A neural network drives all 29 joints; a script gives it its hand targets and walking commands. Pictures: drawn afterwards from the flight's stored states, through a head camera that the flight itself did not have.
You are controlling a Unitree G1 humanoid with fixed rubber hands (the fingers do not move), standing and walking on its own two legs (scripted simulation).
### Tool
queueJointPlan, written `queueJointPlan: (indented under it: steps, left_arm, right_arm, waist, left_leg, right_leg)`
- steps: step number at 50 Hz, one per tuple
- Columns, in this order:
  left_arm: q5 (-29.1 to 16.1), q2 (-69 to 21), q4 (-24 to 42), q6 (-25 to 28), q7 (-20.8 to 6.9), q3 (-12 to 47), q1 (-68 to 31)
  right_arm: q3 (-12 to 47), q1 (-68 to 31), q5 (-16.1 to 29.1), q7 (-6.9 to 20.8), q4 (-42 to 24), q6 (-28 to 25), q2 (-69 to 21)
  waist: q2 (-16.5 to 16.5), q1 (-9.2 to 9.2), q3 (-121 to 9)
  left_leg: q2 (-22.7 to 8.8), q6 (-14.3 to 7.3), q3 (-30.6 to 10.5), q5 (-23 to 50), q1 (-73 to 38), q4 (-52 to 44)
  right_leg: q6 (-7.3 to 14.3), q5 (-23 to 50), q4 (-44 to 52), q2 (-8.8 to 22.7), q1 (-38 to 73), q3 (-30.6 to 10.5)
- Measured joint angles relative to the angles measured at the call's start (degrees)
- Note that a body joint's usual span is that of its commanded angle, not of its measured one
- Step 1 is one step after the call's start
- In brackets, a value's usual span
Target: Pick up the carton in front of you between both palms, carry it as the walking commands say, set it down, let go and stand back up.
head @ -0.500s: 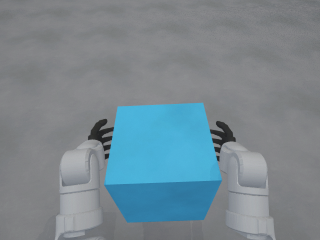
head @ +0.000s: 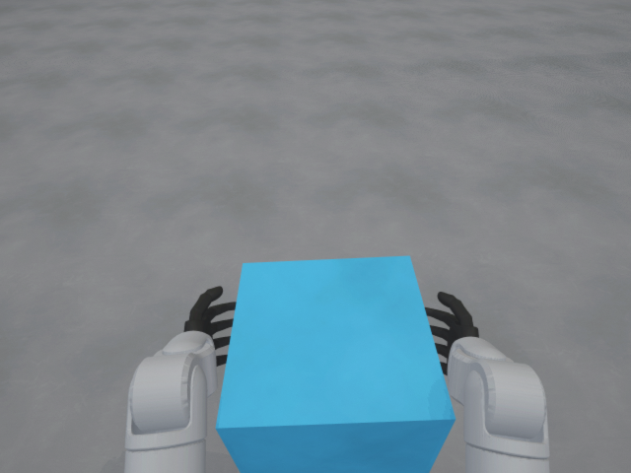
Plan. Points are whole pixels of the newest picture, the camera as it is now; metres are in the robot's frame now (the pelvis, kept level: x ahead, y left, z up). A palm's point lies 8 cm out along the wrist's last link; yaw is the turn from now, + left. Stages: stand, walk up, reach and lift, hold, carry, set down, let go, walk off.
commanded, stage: carry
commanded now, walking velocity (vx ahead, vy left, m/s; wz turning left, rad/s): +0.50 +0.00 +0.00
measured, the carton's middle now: (331, 382) +0.27 +0.00 +0.00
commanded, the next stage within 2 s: none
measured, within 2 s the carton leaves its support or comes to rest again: neither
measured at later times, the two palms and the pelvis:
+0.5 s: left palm (231, 181) +0.62 +0.17 +0.07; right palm (397, 184) +0.60 -0.13 +0.08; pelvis +0.34 +0.04 +0.00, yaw -4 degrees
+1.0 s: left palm (276, 101) +0.95 +0.12 +0.08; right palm (398, 104) +0.95 -0.18 +0.07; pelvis +0.68 -0.03 +0.00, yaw +0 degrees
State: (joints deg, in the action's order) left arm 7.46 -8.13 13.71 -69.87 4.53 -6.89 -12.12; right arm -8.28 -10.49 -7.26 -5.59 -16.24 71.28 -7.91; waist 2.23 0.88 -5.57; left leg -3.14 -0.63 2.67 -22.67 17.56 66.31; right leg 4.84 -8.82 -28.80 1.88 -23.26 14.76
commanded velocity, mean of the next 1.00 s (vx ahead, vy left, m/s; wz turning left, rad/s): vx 0.50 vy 0.00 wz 0.00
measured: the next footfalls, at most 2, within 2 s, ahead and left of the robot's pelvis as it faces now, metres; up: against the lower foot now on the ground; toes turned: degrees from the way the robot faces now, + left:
left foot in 0.40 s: +0.47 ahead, +0.12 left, +0.00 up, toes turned +9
right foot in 0.90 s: +0.81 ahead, -0.12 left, +0.00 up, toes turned -14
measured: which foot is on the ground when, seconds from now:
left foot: up 0.00-0.38, down 0.40-0.94, up 0.96-1.00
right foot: down 0.00-0.40, up 0.42-0.88, down 0.90-1.00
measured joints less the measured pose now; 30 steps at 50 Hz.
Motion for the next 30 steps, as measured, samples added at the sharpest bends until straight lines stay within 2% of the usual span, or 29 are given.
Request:
queueJointPlan:
  steps: [3,10,14,18,20,21,22,24,25,27,30]
  left_arm:
    - [-0.3,0.2,0.7,0.6,0.0,0.1,1.6]
    - [-0.9,0.5,3.5,2.0,0.0,0.5,3.2]
    - [-0.8,0.5,5.4,1.3,0.0,1.0,3.0]
    - [-0.5,0.4,6.1,0.0,0.0,1.1,2.4]
    - [-0.4,0.3,6.2,-0.6,0.0,0.7,2.0]
    - [-0.4,0.5,5.8,-0.6,0.0,0.2,1.7]
    - [-0.3,0.6,5.2,-0.6,0.0,-0.4,1.6]
    - [-0.3,0.6,4.2,-0.7,0.0,-1.3,1.7]
    - [-0.1,0.3,4.1,-0.7,0.0,-1.6,1.9]
    - [0.0,0.3,4.2,-0.4,0.0,-0.9,2.3]
    - [-0.2,0.4,4.8,0.5,0.0,0.2,2.6]
  right_arm:
    - [1.3,0.8,-0.1,0.0,0.3,-0.8,0.2]
    - [2.7,2.0,0.2,0.0,-1.7,-2.5,0.3]
    - [2.6,2.2,0.4,0.0,-3.8,-1.9,0.4]
    - [2.3,1.8,0.6,0.0,-4.6,-0.8,0.3]
    - [2.1,1.0,0.6,0.0,-4.1,-0.4,0.2]
    - [2.3,0.6,0.6,0.0,-2.9,-0.8,0.2]
    - [2.4,-0.1,0.5,0.0,-1.3,-1.2,0.1]
    - [2.6,-0.8,0.3,0.0,1.0,-1.5,-0.1]
    - [2.6,-0.7,0.4,0.0,1.3,-1.6,0.0]
    - [2.6,0.3,0.6,0.0,0.7,-1.9,0.1]
    - [2.5,1.6,0.9,0.0,-1.1,-2.7,0.2]
  waist:
    - [-0.7,0.01,0.9]
    - [-1.8,-0.17,-0.2]
    - [-1.8,-0.57,-1.2]
    - [-2.2,-0.54,-1.9]
    - [-2.7,-0.55,-1.8]
    - [-4.2,-1.03,-1.5]
    - [-4.9,-1.36,-1.0]
    - [-4.5,-1.65,0.5]
    - [-4.1,-1.67,1.2]
    - [-3.6,-1.75,2.4]
    - [-3.2,-1.91,3.0]
  left_leg:
    - [-1.3,-0.4,1.3,5.2,9.2,-1.4]
    - [-3.9,1.6,3.2,14.1,17.6,-22.3]
    - [-3.4,1.3,5.0,18.8,17.6,-30.5]
    - [-1.7,-0.1,7.5,20.2,14.5,-36.4]
    - [-0.3,-0.9,9.6,19.6,10.7,-39.6]
    - [0.7,-2.4,10.5,19.6,10.4,-37.7]
    - [1.0,-3.6,11.0,17.5,10.6,-35.2]
    - [0.6,-4.6,11.4,14.1,8.9,-34.5]
    - [0.5,-4.2,11.4,13.7,7.4,-35.9]
    - [0.6,-3.7,11.3,13.7,4.0,-39.6]
    - [0.8,-3.5,10.6,13.3,-1.0,-44.7]
  right_leg:
    - [-0.1,-0.3,5.2,-0.5,5.1,-0.2]
    - [-1.5,-3.2,14.1,-1.0,16.6,-1.7]
    - [-3.2,-7.0,16.2,-0.8,23.0,-2.3]
    - [-5.7,-13.0,15.3,0.0,28.9,-3.0]
    - [-6.9,-18.0,9.7,1.4,29.9,-3.8]
    - [-7.2,-20.6,2.9,3.4,28.2,-4.2]
    - [-7.0,-19.7,-7.4,4.4,24.2,-6.0]
    - [-6.1,-17.4,-27.6,3.0,14.0,-10.7]
    - [-5.5,-15.9,-34.3,2.3,9.3,-11.6]
    - [-4.5,-12.1,-39.3,2.2,1.7,-11.7]
    - [-4.4,-7.4,-35.2,3.3,-6.1,-10.9]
